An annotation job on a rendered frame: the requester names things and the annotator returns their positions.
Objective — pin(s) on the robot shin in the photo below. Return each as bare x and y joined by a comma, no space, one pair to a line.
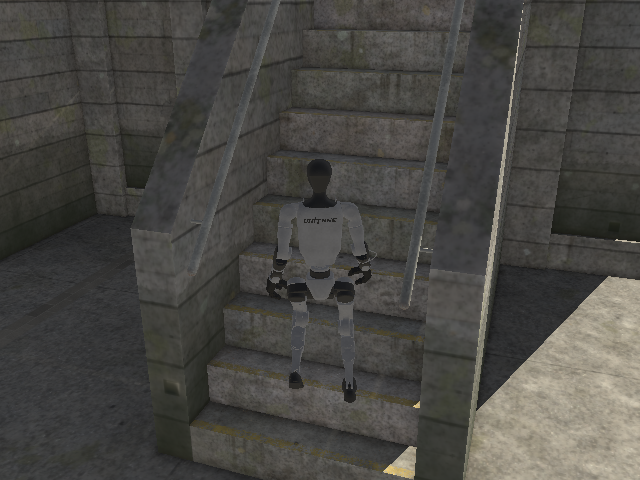
348,354
297,343

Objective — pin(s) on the left robot upper arm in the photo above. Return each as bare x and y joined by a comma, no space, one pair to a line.
287,213

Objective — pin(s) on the left robot shin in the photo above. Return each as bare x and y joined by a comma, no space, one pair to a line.
297,343

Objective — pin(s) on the right robot upper arm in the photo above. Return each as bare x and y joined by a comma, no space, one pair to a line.
350,211

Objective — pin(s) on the robot right hand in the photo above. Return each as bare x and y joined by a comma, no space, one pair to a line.
357,270

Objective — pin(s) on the robot left hand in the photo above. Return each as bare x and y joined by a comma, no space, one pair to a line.
271,287

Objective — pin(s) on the right robot shin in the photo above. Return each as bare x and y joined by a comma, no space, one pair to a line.
348,354

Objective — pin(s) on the robot right forearm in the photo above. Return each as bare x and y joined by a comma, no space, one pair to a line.
364,260

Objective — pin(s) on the robot left forearm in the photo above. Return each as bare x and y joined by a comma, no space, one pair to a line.
277,269

